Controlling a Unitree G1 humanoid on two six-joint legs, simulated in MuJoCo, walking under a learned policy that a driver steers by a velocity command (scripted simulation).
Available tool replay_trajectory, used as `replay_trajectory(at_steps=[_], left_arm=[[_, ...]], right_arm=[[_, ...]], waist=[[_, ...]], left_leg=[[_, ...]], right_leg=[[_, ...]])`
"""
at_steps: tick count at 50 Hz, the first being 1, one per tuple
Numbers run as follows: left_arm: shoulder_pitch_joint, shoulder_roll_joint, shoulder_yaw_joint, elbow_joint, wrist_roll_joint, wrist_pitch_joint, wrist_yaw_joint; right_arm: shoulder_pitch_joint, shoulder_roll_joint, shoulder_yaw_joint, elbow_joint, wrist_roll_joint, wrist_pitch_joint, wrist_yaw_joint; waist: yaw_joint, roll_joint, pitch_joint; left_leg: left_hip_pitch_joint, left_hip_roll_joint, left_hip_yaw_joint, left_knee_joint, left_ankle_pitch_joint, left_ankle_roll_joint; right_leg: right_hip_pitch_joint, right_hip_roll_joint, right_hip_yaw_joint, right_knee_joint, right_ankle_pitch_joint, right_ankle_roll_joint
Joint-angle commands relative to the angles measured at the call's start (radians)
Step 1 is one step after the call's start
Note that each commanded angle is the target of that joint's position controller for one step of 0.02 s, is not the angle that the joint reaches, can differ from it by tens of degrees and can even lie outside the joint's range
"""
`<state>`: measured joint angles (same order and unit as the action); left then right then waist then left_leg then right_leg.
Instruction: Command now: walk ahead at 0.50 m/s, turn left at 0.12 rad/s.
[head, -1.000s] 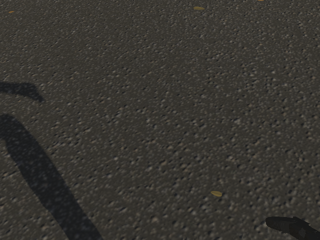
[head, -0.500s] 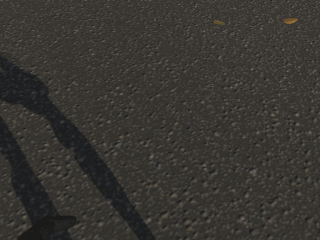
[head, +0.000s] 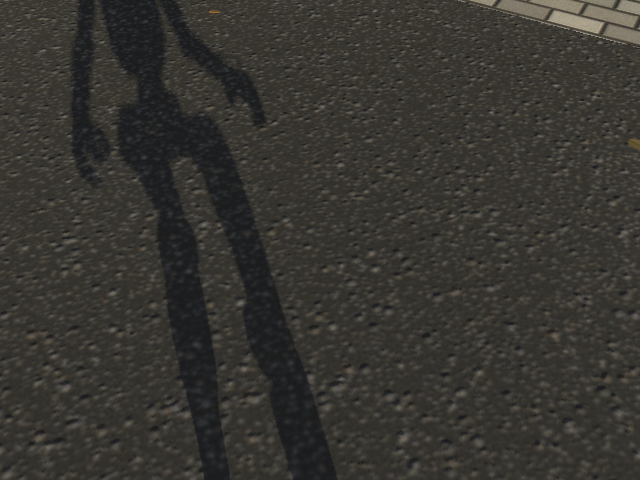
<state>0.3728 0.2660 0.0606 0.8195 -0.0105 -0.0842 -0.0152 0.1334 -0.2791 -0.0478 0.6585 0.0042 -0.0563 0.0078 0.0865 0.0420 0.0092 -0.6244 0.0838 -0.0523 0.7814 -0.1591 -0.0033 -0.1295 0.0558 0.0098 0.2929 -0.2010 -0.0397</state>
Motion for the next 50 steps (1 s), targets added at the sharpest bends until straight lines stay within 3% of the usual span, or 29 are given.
replay_trajectory(at_steps=[1, 5, 7, 8, 9, 10, 11, 12, 13, 14, 16, 20, 25, 30, 32, 33, 34, 35, 36, 37, 38, 39, 40, 41, 42, 45, 50], left_arm=[[-0.046, 0.178, 0.037, -0.06, -0.013, -0.012, 0.001], [-0.004, 0.199, 0.039, -0.028, -0.022, 0.003, 0.001], [-0.007, 0.197, 0.035, -0.02, -0.025, 0.012, 0.005], [-0.01, 0.168, 0.024, -0.023, -0.017, 0.011, 0.006], [-0.025, 0.096, -0.004, -0.06, 0.013, 0.004, 0.008], [0.083, 0.045, -0.02, -0.07, -0.008, -0.012, 0.01], [0.028, 0.153, 0.009, -0.054, -0.025, -0.013, 0.012], [-0.037, 0.173, 0.019, -0.072, -0.031, -0.012, 0.01], [-0.064, 0.155, 0.019, -0.072, -0.023, -0.005, 0.014], [-0.074, 0.142, 0.022, -0.073, -0.013, 0.005, 0.016], [-0.048, 0.099, 0.019, -0.064, -0.017, 0.026, 0.015], [-0.104, 0.07, 0.019, -0.09, -0.013, 0.044, 0.016], [-0.253, 0.044, 0.005, -0.141, -0.008, 0.04, -0.014], [-0.383, 0.045, 0.001, -0.22, -0.012, 0.041, -0.044], [-0.365, 0.069, 0.013, -0.238, -0.011, 0.045, -0.052], [-0.318, 0.089, 0.025, -0.235, -0.01, 0.048, -0.052], [-0.206, 0.125, 0.046, -0.211, -0.012, 0.051, -0.049], [-0.038, 0.184, 0.08, -0.169, -0.012, 0.054, -0.035], [0.067, 0.287, 0.108, -0.146, -0.015, 0.063, -0.01], [0.023, 0.329, 0.102, -0.18, -0.015, 0.047, -0.014], [0.032, 0.235, 0.077, -0.181, -0.009, 0.036, -0.018], [-0.004, 0.195, 0.064, -0.176, -0.006, 0.027, -0.017], [-0.071, 0.173, 0.056, -0.182, -0.009, 0.023, -0.017], [-0.127, 0.138, 0.045, -0.196, -0.005, 0.022, -0.013], [-0.154, 0.128, 0.04, -0.212, 0.005, 0.022, -0.009], [-0.145, 0.152, 0.047, -0.203, 0.002, 0.015, 0.004], [-0.079, 0.148, 0.038, -0.153, 0.0, 0.016, 0.022]], right_arm=[[-0.079, -0.03, 0.003, -0.077, 0.008, -0.019, 0.009], [-0.143, -0.057, -0.006, -0.111, 0.014, -0.026, 0.021], [-0.043, -0.087, -0.025, -0.088, 0.008, -0.03, 0.016], [0.091, -0.135, -0.049, -0.057, 0.0, -0.031, 0.006], [0.281, -0.225, -0.072, -0.038, -0.019, -0.027, -0.009], [0.311, -0.261, -0.079, -0.019, -0.019, -0.017, -0.003], [0.298, -0.17, -0.057, -0.018, -0.009, -0.017, 0.0], [0.24, -0.132, -0.043, -0.019, -0.002, -0.021, 0.001], [0.173, -0.104, -0.033, -0.022, -0.006, -0.025, 0.005], [0.128, -0.077, -0.026, -0.019, -0.01, -0.031, 0.01], [0.094, -0.059, -0.027, -0.002, -0.018, -0.048, 0.012], [0.11, -0.084, -0.042, 0.046, -0.023, -0.062, 0.001], [0.143, -0.124, -0.053, 0.087, -0.013, -0.05, -0.016], [0.215, -0.159, -0.066, 0.137, 0.007, -0.018, -0.022], [0.203, -0.187, -0.073, 0.137, 0.013, -0.005, -0.027], [0.196, -0.204, -0.077, 0.135, 0.016, 0.003, -0.032], [0.183, -0.215, -0.079, 0.131, 0.018, 0.011, -0.037], [0.173, -0.208, -0.073, 0.125, 0.02, 0.012, -0.042], [0.208, -0.124, -0.046, 0.09, -0.013, 0.0, -0.04], [0.243, -0.047, -0.012, 0.045, -0.015, -0.038, -0.025], [0.124, -0.136, -0.033, 0.027, 0.02, -0.069, -0.009], [0.069, -0.139, -0.031, 0.005, 0.039, -0.084, -0.003], [0.066, -0.127, -0.03, 0.015, 0.019, -0.089, -0.011], [0.071, -0.14, -0.04, 0.024, -0.005, -0.083, -0.017], [0.09, -0.141, -0.044, 0.026, -0.011, -0.07, -0.015], [0.085, -0.105, -0.037, 0.021, -0.023, -0.041, -0.016], [-0.068, -0.049, -0.008, 0.004, -0.011, -0.043, 0.0]], waist=[[-0.015, -0.118, -0.001], [-0.014, -0.128, 0.013], [-0.084, -0.116, -0.03], [-0.148, -0.094, -0.112], [-0.224, 0.049, -0.275], [-0.18, 0.294, -0.363], [-0.206, 0.149, -0.265], [-0.19, 0.107, -0.153], [-0.156, 0.057, -0.097], [-0.13, 0.06, -0.048], [-0.09, 0.074, -0.024], [-0.081, 0.024, 0.007], [-0.128, 0.004, 0.053], [-0.162, 0.001, 0.092], [-0.131, 0.032, 0.052], [-0.098, 0.055, 0.01], [-0.032, 0.059, -0.052], [0.056, 0.029, -0.137], [0.054, -0.161, -0.226], [-0.025, -0.288, -0.366], [0.04, -0.155, -0.335], [0.021, -0.13, -0.203], [-0.032, -0.044, -0.123], [-0.068, -0.051, -0.084], [-0.096, -0.074, -0.071], [-0.112, -0.074, -0.049], [-0.037, -0.12, -0.017]], left_leg=[[0.092, -0.022, 0.031, -0.132, 0.125, -0.003], [0.131, -0.044, 0.039, -0.234, 0.072, 0.034], [0.33, -0.075, 0.064, -0.315, 0.064, 0.066], [0.539, -0.044, 0.033, -0.322, 0.069, 0.097], [0.832, 0.185, -0.204, -0.304, 0.107, 0.166], [1.008, 0.352, -0.576, -0.419, -0.103, 0.29], [0.926, 0.314, -0.568, -0.463, -0.239, 0.265], [0.813, 0.282, -0.431, -0.484, -0.218, 0.23], [0.702, 0.237, -0.334, -0.514, -0.138, 0.211], [0.618, 0.204, -0.257, -0.55, -0.066, 0.204], [0.517, 0.174, -0.147, -0.606, 0.05, 0.194], [0.516, 0.174, 0.005, -0.635, 0.254, 0.198], [0.542, 0.16, 0.149, -0.655, 0.266, 0.167], [0.7, 0.208, 0.208, -0.591, 0.364, 0.145], [0.734, 0.208, 0.24, -0.487, 0.657, 0.124], [0.741, 0.205, 0.253, -0.395, 0.827, 0.113], [0.716, 0.188, 0.27, -0.236, 0.924, 0.097], [0.585, 0.147, 0.289, -0.008, 0.835, 0.06], [0.238, 0.058, 0.287, 0.342, 0.249, 0.008], [-0.071, -0.14, 0.079, 0.618, -0.44, -0.029], [-0.178, -0.079, -0.056, 0.645, -0.384, -0.009], [-0.2, -0.04, -0.04, 0.585, -0.297, 0.013], [-0.15, 0.003, -0.036, 0.487, -0.227, 0.014], [-0.084, 0.029, -0.033, 0.411, -0.187, 0.006], [-0.025, 0.04, -0.037, 0.383, -0.16, -0.003], [0.011, 0.028, -0.008, 0.268, -0.098, -0.048], [0.069, -0.003, 0.03, -0.096, 0.253, -0.059]], right_leg=[[-0.049, -0.241, 0.154, -0.113, 0.21, -0.168], [0.032, -0.286, 0.177, -0.054, 0.211, -0.142], [0.005, -0.256, 0.164, 0.06, 0.344, -0.109], [-0.064, -0.201, 0.121, 0.224, 0.388, -0.076], [-0.265, -0.119, 0.059, 0.559, 0.1, -0.025], [-0.566, -0.019, 0.051, 0.821, -0.379, 0.014], [-0.656, -0.066, 0.126, 0.936, -0.353, 0.017], [-0.685, -0.1, 0.117, 0.943, -0.258, 0.012], [-0.648, -0.134, 0.1, 0.917, -0.181, 0.02], [-0.62, -0.155, 0.098, 0.88, -0.127, 0.027], [-0.54, -0.174, 0.099, 0.857, -0.061, 0.038], [-0.6, -0.17, 0.124, 0.764, 0.078, 0.057], [-0.566, -0.158, 0.049, 0.498, 0.272, 0.04], [-0.595, -0.139, -0.023, 0.367, 0.171, -0.011], [-0.501, -0.087, -0.083, 0.351, 0.07, -0.047], [-0.419, -0.048, -0.114, 0.355, 0.015, -0.068], [-0.27, -0.005, -0.133, 0.327, 0.002, -0.096], [-0.002, 0.02, -0.103, 0.254, 0.068, -0.137], [0.332, -0.189, 0.247, 0.239, 0.083, -0.23], [0.536, -0.396, 0.814, 0.067, -0.066, -0.416], [0.517, -0.375, 0.752, 0.01, -0.088, -0.36], [0.386, -0.338, 0.598, 0.007, -0.031, -0.318], [0.231, -0.289, 0.488, 0.003, 0.061, -0.279], [0.117, -0.255, 0.411, -0.012, 0.158, -0.259], [0.04, -0.234, 0.383, -0.036, 0.21, -0.258], [-0.077, -0.203, 0.31, -0.068, 0.321, -0.266], [-0.106, -0.145, 0.165, -0.074, 0.259, -0.187]])
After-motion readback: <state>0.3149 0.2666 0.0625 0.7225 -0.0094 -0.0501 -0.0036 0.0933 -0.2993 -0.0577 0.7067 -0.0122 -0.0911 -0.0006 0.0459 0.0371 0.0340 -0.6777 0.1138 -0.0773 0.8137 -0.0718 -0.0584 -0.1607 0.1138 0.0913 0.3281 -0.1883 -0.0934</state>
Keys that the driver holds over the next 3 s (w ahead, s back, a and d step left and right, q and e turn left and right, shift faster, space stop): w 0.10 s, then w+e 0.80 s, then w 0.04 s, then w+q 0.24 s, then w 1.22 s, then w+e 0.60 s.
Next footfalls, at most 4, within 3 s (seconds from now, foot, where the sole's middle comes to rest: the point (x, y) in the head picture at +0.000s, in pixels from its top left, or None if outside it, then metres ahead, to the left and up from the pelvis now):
0.16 left None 0.24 0.15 -0.78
0.70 right None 0.50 -0.13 -0.78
1.22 left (394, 326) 0.85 -0.05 -0.78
1.78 right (512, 259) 1.08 -0.36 -0.78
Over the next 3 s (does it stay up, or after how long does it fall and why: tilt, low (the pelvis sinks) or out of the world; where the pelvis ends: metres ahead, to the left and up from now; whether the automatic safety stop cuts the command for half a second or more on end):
stays up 1.55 -0.46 -0.01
